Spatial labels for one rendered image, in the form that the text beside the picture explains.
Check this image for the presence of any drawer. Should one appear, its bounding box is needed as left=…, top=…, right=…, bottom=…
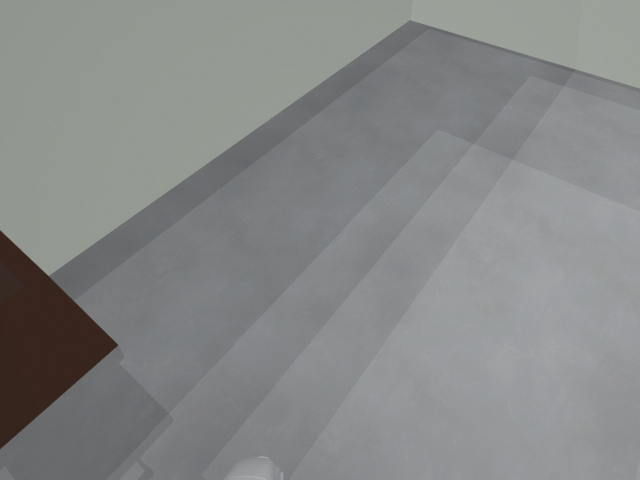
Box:
left=0, top=261, right=24, bottom=304

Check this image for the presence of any left robot thigh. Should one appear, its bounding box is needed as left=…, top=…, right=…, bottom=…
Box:
left=222, top=457, right=284, bottom=480

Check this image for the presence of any cabinet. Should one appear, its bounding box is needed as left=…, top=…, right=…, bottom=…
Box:
left=0, top=231, right=118, bottom=449

